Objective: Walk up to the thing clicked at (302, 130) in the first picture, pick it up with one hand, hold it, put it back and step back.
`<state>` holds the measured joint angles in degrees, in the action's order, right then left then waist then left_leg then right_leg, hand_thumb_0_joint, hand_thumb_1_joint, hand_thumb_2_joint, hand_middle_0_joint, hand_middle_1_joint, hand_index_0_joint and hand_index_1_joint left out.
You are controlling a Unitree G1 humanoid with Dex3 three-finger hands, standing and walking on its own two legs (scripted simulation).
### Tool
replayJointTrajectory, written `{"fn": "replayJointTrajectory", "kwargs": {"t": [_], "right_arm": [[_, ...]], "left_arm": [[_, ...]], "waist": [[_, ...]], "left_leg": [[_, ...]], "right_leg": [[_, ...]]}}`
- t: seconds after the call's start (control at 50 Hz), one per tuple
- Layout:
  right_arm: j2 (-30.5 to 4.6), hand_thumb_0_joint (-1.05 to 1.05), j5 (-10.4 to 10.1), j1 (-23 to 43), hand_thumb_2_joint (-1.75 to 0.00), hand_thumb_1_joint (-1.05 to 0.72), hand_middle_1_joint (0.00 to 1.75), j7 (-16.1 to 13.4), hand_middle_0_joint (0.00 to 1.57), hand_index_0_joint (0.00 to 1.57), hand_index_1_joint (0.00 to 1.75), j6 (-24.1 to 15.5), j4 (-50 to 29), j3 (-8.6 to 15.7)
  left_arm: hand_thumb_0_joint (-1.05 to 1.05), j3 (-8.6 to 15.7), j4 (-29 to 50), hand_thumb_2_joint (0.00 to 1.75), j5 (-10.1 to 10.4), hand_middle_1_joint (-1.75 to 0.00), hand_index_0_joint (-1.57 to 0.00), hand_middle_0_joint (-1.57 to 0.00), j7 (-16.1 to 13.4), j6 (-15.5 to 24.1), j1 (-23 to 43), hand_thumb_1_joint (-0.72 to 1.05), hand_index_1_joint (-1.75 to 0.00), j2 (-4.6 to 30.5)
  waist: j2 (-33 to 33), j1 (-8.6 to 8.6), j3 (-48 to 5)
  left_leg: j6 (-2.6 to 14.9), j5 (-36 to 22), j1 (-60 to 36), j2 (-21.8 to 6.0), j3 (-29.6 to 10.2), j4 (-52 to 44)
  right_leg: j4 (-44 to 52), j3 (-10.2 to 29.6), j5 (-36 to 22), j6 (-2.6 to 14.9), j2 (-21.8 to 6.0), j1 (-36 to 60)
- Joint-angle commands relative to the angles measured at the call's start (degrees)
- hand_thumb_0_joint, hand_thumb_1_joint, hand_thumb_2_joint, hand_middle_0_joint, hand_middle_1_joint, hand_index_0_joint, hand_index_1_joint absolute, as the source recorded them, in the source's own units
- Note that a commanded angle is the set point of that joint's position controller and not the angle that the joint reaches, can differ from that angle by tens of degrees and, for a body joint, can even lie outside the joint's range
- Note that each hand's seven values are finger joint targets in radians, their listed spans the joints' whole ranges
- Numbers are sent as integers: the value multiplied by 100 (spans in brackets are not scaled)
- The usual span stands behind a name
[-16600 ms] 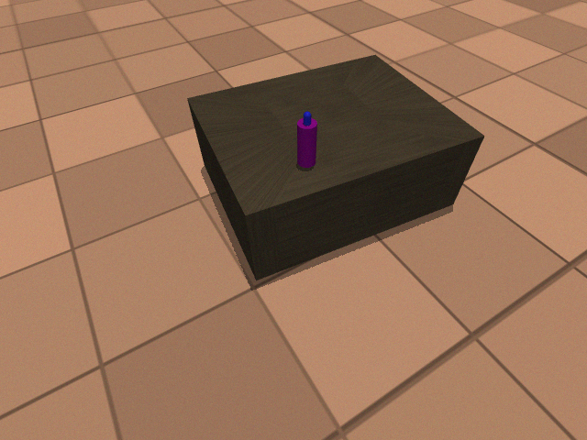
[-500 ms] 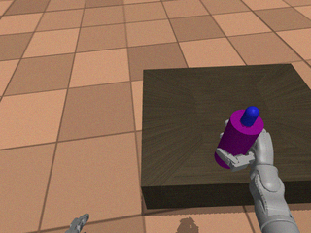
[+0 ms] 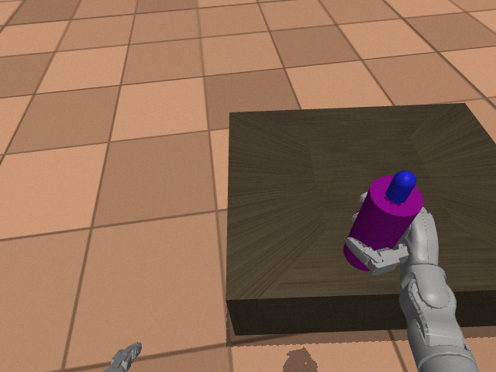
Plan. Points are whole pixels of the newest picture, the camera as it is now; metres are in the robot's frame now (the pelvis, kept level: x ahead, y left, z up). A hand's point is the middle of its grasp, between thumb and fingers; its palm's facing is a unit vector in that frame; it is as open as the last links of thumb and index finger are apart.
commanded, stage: hold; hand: right
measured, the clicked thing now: (381, 220) +0.33 -0.18 +0.08
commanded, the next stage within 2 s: crouch in 1.40 s
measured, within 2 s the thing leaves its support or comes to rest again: neither
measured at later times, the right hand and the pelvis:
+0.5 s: hand (372, 234) +0.32 -0.17 +0.04, palm faces +0.13 +0.99 -0.01, open 9.5 cm; pelvis -0.01 +0.00 +0.00, yaw +0 degrees
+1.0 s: hand (369, 233) +0.33 -0.17 +0.04, palm faces +0.13 +0.99 -0.01, open 9.5 cm; pelvis -0.01 +0.00 +0.00, yaw +0 degrees
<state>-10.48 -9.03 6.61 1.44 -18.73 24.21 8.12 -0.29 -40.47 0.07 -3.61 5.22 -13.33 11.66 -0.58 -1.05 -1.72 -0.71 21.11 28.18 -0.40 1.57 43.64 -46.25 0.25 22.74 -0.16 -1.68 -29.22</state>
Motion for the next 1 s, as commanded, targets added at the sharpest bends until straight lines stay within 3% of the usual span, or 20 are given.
{"fn": "replayJointTrajectory", "kwargs": {"t": [0.0, 0.08, 0.16, 0.24, 0.36, 0.4, 0.44, 0.46, 0.5, 0.58, 0.62, 0.68, 0.72, 0.78, 0.8, 0.84, 0.88, 0.92, 0.94, 0.98], "right_arm": [[-731, 0, -218, 2251, -132, -21, 143, 6, 129, 133, 143, -703, -1945, 269], [-691, 0, -188, 2137, -132, -20, 142, -4, 127, 131, 142, -662, -1684, 220], [-759, 0, -143, 1925, -132, -20, 143, -24, 128, 132, 143, -659, -1692, 283], [-787, 0, -161, 2197, -132, -19, 144, -36, 129, 133, 144, -695, -1939, 292], [-723, 0, -167, 2363, -132, -22, 143, -45, 128, 132, 143, -716, -1925, 205], [-678, 0, -128, 2020, -131, -22, 142, -49, 128, 132, 142, -696, -1621, 210], [-762, 0, -159, 2265, -131, -21, 142, -45, 128, 132, 142, -742, -1998, 238], [-763, 0, -138, 2027, -132, -19, 142, -56, 127, 132, 142, -694, -1911, 252], [-678, 0, -150, 2120, -132, -17, 143, -59, 128, 132, 143, -671, -1666, 219], [-796, 0, -132, 2312, -132, -19, 143, -105, 128, 132, 143, -727, -1749, 345], [-661, 0, -128, 2222, -132, -20, 143, -72, 128, 132, 143, -728, -1763, 162], [-810, 0, -97, 2244, -132, -19, 143, -69, 128, 132, 143, -730, -1827, 249], [-584, 0, -129, 2273, -133, -20, 145, -72, 129, 133, 145, -729, -1648, 94], [-784, 0, -128, 2423, -133, -19, 144, -99, 129, 133, 144, -731, -1785, 287], [-736, 0, -114, 2142, -134, -19, 145, -109, 129, 133, 145, -715, -1629, 259], [-650, 0, -131, 2460, -132, -19, 143, -96, 128, 132, 143, -746, -1818, 114], [-800, 0, -114, 2273, -131, -17, 142, -123, 127, 131, 142, -745, -1618, 347], [-796, 0, -113, 2207, -132, -19, 143, -118, 128, 132, 143, -757, -1848, 304], [-683, 0, -102, 2123, -132, -20, 143, -101, 128, 132, 143, -723, -1770, 176], [-725, 0, -122, 2249, -132, -17, 143, -117, 127, 132, 143, -715, -1634, 272]], "left_arm": [[0, 199, 677, 91, 10, -31, -20, -20, -57, 247, 184, 89, -31, 694], [0, 249, 627, 91, 12, -31, -20, -20, -81, 253, 166, 89, -31, 753], [0, 232, 622, 91, -1, -31, -20, -20, -72, 252, 153, 89, -31, 741], [0, 225, 654, 91, -2, -31, -20, -20, -63, 246, 172, 89, -31, 718], [0, 204, 688, 91, 7, -31, -20, -20, -51, 283, 284, 90, -30, 722], [0, 208, 639, 91, -8, -31, -20, -20, -57, 285, 245, 89, -31, 707], [0, 226, 672, 90, -12, -31, -20, -20, -57, 284, 180, 90, -30, 714], [0, 249, 669, 91, -7, -31, -20, -20, -64, 290, 183, 89, -31, 762], [0, 253, 628, 91, -3, -31, -20, -20, -55, 291, 137, 90, -31, 767], [0, 212, 636, 91, -9, -30, -20, -20, -69, 286, 214, 89, -31, 689], [0, 196, 655, 91, -9, -31, -20, -20, -47, 308, 271, 89, -31, 705], [0, 242, 641, 91, -7, -31, -20, -20, -50, 295, 158, 89, -31, 763], [0, 186, 641, 91, -8, -31, -20, -20, -38, 291, 196, 89, -30, 696], [0, 281, 624, 91, -15, -31, -20, -20, -45, 305, 110, 89, -31, 812], [0, 227, 644, 91, -13, -31, -20, -20, -35, 298, 138, 89, -31, 737], [0, 201, 663, 91, -8, -31, -20, -20, -26, 302, 235, 89, -31, 703], [0, 236, 622, 91, -13, -30, -20, -20, -41, 313, 178, 89, -31, 746], [0, 232, 653, 91, -22, -30, -20, -20, -36, 308, 175, 89, -30, 728], [0, 253, 662, 91, -16, -31, -20, -20, -39, 306, 176, 89, -30, 770], [0, 215, 640, 91, -16, -31, -20, -20, -37, 299, 172, 90, -31, 709]], "waist": [[-197, -60, -1822], [-16, -84, -1697], [-194, -17, -1785], [-244, -21, -1879], [-205, -50, -1626], [-181, -33, -1657], [-230, 1, -1932], [-206, 13, -1982], [-85, -90, -1793], [-123, -24, -1749], [-212, -29, -1688], [-247, -2, -1972], [-161, -58, -1647], [-162, -39, -1936], [-152, 18, -1828], [-240, -56, -1681], [-173, -1, -1889], [-217, 40, -1917], [-150, -36, -1899], [-172, -50, -1775]], "left_leg": [[124, -1692, -689, 97, 8, -482], [117, -1489, -610, 101, 4, -527], [125, -1734, -653, 85, -4, -451], [130, -1643, -668, 82, -15, -478], [138, -1108, -438, 120, 25, -540], [130, -1319, -526, 99, 3, -502], [123, -1528, -699, 88, 6, -474], [122, -1610, -739, 88, 0, -470], [118, -1625, -628, 101, 0, -458], [116, -1252, -581, 90, -23, -534], [134, -1287, -521, 100, -5, -475], [143, -1516, -566, 98, -8, -422], [143, -1343, -453, 115, 26, -436], [133, -1391, -531, 111, 19, -437], [136, -1446, -595, 102, 11, -441], [133, -1241, -449, 101, -10, -466], [132, -1301, -504, 98, -12, -448], [121, -1414, -618, 87, -17, -443], [117, -1413, -562, 94, -20, -447], [123, -1429, -527, 91, -26, -438]], "right_leg": [[654, 38, -1658, 39, 62, 904], [685, 38, -1399, 60, 69, 795], [632, 27, -1696, 31, 74, 887], [639, 24, -1581, 37, 78, 890], [773, 71, -1025, 32, 48, 759], [703, 36, -1220, 38, 71, 759], [660, 40, -1460, 39, 80, 832], [661, 33, -1538, 34, 80, 935], [643, 44, -1545, 52, 77, 798], [681, 31, -1110, 67, 82, 727], [708, 47, -1183, 38, 72, 737], [650, 60, -1499, 19, 63, 919], [700, 75, -1312, 14, 47, 753], [668, 78, -1355, 26, 53, 849], [662, 59, -1408, 27, 71, 764], [673, 47, -1136, 33, 74, 693], [636, 52, -1207, 40, 73, 775], [615, 35, -1321, 49, 94, 775], [631, 31, -1302, 52, 87, 805], [602, 23, -1304, 54, 89, 663]]}}
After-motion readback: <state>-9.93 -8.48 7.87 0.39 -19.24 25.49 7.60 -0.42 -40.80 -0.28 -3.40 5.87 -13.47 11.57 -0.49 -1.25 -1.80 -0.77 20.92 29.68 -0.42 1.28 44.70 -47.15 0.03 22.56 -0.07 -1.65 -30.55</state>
